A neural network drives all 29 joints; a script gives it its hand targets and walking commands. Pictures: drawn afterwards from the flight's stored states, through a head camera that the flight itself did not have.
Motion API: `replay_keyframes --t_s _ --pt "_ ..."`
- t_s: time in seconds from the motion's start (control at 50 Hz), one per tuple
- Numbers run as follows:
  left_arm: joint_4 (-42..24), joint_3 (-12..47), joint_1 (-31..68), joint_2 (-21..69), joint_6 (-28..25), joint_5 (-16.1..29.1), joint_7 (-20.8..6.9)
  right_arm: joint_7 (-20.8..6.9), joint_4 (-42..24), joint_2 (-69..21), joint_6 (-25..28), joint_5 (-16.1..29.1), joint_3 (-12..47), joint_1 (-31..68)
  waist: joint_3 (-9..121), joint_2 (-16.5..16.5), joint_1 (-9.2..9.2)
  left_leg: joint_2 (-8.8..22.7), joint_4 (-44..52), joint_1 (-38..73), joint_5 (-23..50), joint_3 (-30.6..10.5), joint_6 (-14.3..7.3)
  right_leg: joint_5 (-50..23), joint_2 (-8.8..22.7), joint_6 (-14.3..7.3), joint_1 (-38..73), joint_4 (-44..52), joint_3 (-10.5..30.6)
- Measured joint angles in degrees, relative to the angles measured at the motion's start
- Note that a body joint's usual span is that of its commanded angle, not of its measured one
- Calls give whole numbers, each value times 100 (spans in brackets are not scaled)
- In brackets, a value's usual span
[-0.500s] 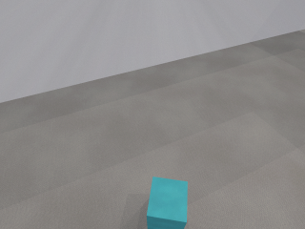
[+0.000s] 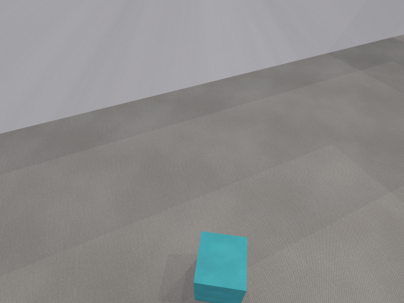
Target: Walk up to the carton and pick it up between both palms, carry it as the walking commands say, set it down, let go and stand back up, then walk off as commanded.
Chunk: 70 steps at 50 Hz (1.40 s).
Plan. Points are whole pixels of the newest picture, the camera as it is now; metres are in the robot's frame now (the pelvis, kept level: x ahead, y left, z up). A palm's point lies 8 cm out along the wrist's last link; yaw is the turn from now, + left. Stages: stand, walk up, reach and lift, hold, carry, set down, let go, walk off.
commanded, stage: walk off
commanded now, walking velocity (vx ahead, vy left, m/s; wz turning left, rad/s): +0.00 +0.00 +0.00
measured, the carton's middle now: (220, 269) +0.42 -0.08 -0.66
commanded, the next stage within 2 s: stand in 1.76 s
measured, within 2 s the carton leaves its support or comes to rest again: neither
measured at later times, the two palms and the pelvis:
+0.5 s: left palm out of the picture -0.01 +0.35 -0.15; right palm out of the picture +0.11 -0.22 -0.12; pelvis -0.03 +0.05 -0.02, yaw +14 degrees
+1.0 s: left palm out of the picture -0.03 +0.38 -0.10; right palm (278, 290) +0.19 -0.16 -0.11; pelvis -0.02 +0.07 -0.01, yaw +36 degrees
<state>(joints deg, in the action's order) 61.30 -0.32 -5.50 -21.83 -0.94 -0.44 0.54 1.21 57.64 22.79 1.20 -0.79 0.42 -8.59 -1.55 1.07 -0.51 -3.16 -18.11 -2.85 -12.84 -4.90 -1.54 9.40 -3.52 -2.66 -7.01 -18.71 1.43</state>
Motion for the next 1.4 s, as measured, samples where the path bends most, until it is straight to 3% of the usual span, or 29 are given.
replay_keyframes --t_s 0.14,0.22,0.28,0.32,0.36,0.48,0.52,0.56,0.58,0.7,0.82,0.94,1.02,1.06,1.08,1.12,1.16,1.22,1.3,1.4 --pt "44 32 -17 34 71 0 37 3 50 -36 -117 47 27 30 5 -1 15 5 -48 -50 -15 3 -8 -11 -7 5 -25 4 1" --pt "-30 24 -75 149 207 -4 121 -35 -66 -151 -300 64 57 -6 -33 19 112 -30 -630 -455 -233 -138 -7 152 8 9 -281 -347 -172" --pt "-128 -51 -130 179 273 -28 208 -59 -207 -193 -374 29 21 -60 -117 69 163 -17 -1694 -1030 -697 -132 57 290 23 -23 -463 -619 -401" --pt "-219 -94 -172 179 299 -61 256 -66 -282 -243 -438 -34 -37 -104 -197 17 151 75 -2995 -1527 -1397 151 161 347 115 -31 -510 -735 -538" --pt "-307 -112 -228 206 319 -106 278 -99 -367 -281 -505 -57 -79 -143 -252 -35 141 250 -3633 -1774 -1648 393 247 374 242 44 -513 -785 -652" --pt "-617 -218 -270 248 325 -176 176 -292 -660 -415 -591 44 -129 -181 -339 -284 103 547 -2382 -1398 -1234 770 389 636 807 380 -681 -1292 -984" --pt "-746 -268 -322 229 333 -168 104 -288 -780 -403 -556 19 -183 -207 -324 -347 111 451 -1815 -1235 -567 800 239 1187 1065 545 -961 -1980 -1038" --pt "-868 -289 -362 221 420 -176 126 -270 -870 -426 -506 -56 -205 -241 -313 -351 94 323 -1989 -1388 -626 728 -23 1994 971 667 -1432 -3052 -643" --pt "-927 -291 -364 219 447 -156 141 -246 -906 -442 -486 -78 -210 -279 -311 -336 93 281 -1933 -1391 -659 667 -103 2060 886 686 -1637 -3502 -481" --pt "-1233 -289 -271 240 387 -139 71 -124 -1058 -456 -462 -13 -304 -417 -325 -262 145 0 -1110 -1223 -169 214 -249 1345 825 863 -2263 -4475 -98" --pt "-1532 -273 -128 289 423 -112 64 -113 -1189 -404 -429 -11 -416 -584 -279 -200 217 -225 -850 -1227 45 -293 -280 1305 762 959 -2203 -3997 99" --pt "-1817 -210 95 357 365 -15 113 -133 -1282 -352 -439 -38 -512 -763 -286 -93 349 -399 -912 -1278 63 -858 -185 1391 430 886 -1833 -2935 264" --pt "-1984 -161 169 411 277 51 170 -180 -1332 -308 -461 -33 -573 -782 -276 5 409 -531 -1038 -1312 10 -1248 -42 1273 194 833 -1338 -1893 296" --pt "-2082 -143 99 403 209 37 235 -179 -1392 -281 -445 10 -589 -782 -220 25 363 -655 -1274 -1414 -114 -1387 60 761 208 734 -928 -946 247" --pt "-2108 -140 62 414 204 19 267 -162 -1414 -271 -428 32 -611 -737 -239 76 359 -670 -1682 -1575 -568 -1321 146 436 217 560 -899 -893 165" --pt "-2133 -117 -31 454 229 -31 273 -154 -1455 -253 -421 -54 -630 -672 -268 152 375 -524 -2782 -2019 -1277 -719 339 419 325 313 -801 -930 -68" --pt "-2161 -106 -139 514 246 -68 245 -230 -1504 -204 -447 -107 -647 -632 -274 206 339 -272 -3753 -2382 -1295 -230 488 476 458 241 -618 -789 -284" --pt "-2228 -99 -246 586 246 -115 223 -385 -1540 -146 -520 -71 -648 -601 -275 223 255 129 -4655 -2701 -1061 159 730 512 645 251 -417 -660 -606" --pt "-2262 -128 -399 621 203 -146 177 -479 -1622 -179 -602 -5 -598 -459 -303 140 136 534 -4502 -2699 -923 461 899 642 905 304 -293 -716 -1024" --pt "-2154 -266 -673 514 176 -119 34 -526 -1875 -331 -657 32 -518 14 -403 -25 -19 699 -3208 -2251 -1121 817 771 981 1261 459 -303 -1164 -1525"
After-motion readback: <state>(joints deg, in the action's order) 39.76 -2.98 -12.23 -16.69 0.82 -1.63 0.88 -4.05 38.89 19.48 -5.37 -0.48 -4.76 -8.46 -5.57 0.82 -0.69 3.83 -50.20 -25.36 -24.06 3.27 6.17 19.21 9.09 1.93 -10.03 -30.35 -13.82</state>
